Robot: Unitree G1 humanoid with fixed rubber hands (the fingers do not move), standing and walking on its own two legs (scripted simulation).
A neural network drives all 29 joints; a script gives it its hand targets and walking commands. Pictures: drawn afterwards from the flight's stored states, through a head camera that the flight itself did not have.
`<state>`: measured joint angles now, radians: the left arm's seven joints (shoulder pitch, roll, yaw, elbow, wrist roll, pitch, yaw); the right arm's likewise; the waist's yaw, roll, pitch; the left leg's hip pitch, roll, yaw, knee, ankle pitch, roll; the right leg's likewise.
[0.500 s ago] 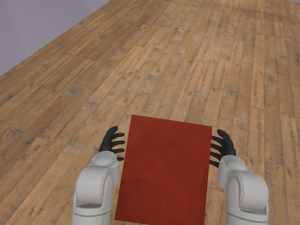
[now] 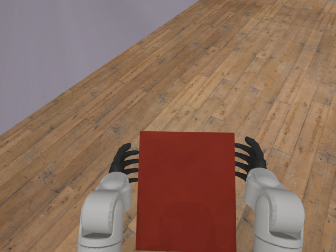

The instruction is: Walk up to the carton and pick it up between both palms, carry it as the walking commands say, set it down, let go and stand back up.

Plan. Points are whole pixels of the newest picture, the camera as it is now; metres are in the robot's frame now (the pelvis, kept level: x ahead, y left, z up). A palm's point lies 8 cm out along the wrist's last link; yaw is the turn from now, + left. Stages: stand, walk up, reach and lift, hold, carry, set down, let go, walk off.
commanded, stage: carry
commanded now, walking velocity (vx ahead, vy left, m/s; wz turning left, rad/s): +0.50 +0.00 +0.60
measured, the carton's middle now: (183, 182) +0.31 +0.00 -0.01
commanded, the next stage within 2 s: none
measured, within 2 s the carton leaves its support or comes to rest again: neither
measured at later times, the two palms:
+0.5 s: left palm (136, 68) +0.64 +0.15 +0.11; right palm (216, 47) +0.74 -0.11 +0.11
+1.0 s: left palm (150, 25) +0.96 +0.14 +0.09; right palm (202, 4) +1.12 -0.08 +0.11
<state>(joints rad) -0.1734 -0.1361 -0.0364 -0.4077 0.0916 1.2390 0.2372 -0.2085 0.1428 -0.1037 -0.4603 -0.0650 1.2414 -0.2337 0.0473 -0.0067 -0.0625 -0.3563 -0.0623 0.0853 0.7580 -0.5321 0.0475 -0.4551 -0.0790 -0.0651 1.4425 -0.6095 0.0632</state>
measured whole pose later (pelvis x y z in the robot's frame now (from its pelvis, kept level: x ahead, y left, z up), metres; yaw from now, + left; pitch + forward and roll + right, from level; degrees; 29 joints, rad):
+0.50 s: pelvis +0.43 -0.05 +0.00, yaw +19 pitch +2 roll +5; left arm -0.16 -0.13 -0.03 -0.40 0.08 1.23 0.23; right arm -0.22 0.14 -0.09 -0.48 -0.07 1.22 -0.24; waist 0.02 0.01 -0.01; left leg -0.51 -0.06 0.22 0.80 -0.31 -0.02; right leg 0.08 -0.04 -0.26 0.55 -0.63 -0.03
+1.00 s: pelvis +0.79 -0.11 +0.02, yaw +32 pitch +5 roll +2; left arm -0.17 -0.14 0.02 -0.39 0.08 1.23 0.25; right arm -0.26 0.15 -0.05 -0.43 -0.07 1.19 -0.27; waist -0.02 0.03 0.02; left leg -0.39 0.00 0.07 0.86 -0.53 -0.07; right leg -0.43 -0.04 -0.11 0.71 -0.37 -0.05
